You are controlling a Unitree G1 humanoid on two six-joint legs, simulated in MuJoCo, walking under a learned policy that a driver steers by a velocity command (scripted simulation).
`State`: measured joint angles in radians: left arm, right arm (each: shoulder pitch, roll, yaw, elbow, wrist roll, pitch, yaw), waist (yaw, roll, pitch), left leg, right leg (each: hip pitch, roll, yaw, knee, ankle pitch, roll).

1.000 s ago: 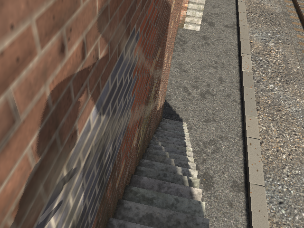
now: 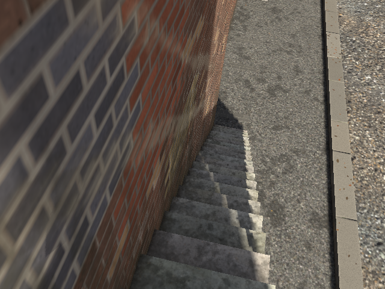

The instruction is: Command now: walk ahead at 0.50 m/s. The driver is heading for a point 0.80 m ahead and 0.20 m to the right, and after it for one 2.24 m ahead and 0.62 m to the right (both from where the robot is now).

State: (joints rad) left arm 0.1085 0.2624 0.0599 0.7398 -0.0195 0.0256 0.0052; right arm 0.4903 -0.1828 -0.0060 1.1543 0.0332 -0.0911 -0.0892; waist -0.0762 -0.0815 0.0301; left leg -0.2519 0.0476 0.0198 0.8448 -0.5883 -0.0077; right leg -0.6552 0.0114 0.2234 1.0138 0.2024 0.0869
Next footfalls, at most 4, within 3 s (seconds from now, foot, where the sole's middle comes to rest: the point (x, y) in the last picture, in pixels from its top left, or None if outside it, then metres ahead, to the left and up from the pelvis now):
0.16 right None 0.13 -0.20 -0.93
0.58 left None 0.46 0.09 -1.12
1.10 right None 0.60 -0.30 -1.32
1.66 left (191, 260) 0.90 -0.13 -1.51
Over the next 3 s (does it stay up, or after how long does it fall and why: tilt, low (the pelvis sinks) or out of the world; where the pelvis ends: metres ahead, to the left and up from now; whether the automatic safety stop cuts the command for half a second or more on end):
stays up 1.05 -0.33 -0.82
